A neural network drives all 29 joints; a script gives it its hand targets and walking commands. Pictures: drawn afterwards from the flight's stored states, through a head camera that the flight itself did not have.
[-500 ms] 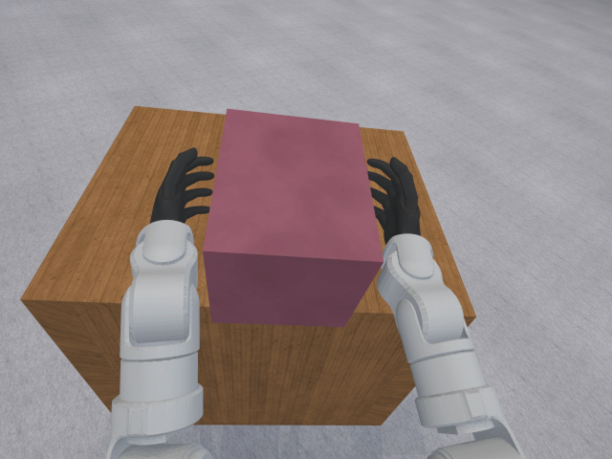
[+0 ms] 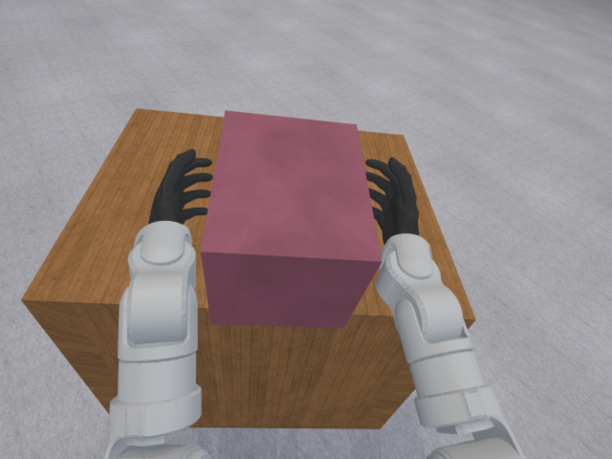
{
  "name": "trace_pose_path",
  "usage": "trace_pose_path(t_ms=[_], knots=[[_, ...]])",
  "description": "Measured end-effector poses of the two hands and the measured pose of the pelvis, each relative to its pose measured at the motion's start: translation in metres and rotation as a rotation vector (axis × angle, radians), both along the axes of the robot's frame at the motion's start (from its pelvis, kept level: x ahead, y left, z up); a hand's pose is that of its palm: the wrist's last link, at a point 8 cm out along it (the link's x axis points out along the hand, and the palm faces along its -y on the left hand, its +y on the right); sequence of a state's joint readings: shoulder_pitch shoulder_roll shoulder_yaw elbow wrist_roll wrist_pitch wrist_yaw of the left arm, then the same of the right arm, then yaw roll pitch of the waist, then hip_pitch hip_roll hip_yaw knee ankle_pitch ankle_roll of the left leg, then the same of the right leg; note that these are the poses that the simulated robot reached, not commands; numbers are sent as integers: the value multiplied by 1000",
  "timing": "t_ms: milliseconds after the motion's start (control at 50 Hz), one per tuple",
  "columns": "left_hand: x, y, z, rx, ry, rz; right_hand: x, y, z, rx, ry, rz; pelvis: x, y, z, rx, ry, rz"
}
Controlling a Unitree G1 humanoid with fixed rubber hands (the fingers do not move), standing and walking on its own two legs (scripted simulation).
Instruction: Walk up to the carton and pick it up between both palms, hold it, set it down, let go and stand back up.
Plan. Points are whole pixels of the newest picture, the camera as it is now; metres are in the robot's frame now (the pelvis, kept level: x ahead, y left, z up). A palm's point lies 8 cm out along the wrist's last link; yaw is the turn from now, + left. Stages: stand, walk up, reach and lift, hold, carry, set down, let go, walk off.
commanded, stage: hold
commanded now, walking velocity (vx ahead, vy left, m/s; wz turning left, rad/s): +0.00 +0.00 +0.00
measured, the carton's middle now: (285, 221) +0.39 +0.01 +0.14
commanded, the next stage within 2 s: none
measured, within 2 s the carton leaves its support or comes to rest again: neither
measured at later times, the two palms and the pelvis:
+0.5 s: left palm (174, 220) +0.35 +0.14 +0.17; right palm (398, 227) +0.35 -0.12 +0.17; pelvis +0.00 +0.00 +0.00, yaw +0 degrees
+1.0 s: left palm (172, 218) +0.35 +0.14 +0.17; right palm (397, 225) +0.35 -0.12 +0.17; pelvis +0.00 +0.00 +0.00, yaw +0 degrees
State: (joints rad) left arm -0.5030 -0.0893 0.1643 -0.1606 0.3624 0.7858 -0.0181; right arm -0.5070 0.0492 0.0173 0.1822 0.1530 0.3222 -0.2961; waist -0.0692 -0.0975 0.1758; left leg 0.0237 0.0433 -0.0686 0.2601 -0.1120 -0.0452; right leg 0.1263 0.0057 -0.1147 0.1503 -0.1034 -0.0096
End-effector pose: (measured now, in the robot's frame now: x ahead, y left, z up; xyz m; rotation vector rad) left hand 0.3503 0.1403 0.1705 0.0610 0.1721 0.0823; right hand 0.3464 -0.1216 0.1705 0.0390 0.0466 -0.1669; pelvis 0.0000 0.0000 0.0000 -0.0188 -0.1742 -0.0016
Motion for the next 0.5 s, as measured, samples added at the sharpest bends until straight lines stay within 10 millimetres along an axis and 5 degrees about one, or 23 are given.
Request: trace_pose_path(t_ms=[500], knots=[[4,-2,-4,3,12,-4,3,-2,-4,-3,11,-4,-2,-1,0,0,10,-1]])
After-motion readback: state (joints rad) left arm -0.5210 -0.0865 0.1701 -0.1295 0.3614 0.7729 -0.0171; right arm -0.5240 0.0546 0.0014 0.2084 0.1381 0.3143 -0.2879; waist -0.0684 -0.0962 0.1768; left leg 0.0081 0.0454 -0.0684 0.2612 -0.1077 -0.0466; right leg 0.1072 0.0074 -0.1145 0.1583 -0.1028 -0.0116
